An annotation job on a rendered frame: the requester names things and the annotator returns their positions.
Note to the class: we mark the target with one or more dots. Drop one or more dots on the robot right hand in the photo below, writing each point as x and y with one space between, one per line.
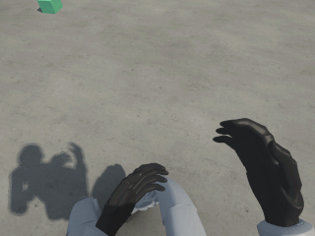
271 171

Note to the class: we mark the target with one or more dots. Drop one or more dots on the robot left hand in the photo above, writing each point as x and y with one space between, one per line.
131 189

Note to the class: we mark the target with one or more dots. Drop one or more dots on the robot left forearm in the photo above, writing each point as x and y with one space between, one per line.
91 230

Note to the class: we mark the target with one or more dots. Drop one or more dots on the robot right thigh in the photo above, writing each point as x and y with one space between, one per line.
178 213

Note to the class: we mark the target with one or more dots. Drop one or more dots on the robot right forearm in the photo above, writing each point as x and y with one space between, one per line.
302 228

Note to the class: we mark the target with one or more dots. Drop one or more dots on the carton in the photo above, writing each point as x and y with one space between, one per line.
50 6

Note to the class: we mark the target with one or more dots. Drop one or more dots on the right robot shin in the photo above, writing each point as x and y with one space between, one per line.
144 203

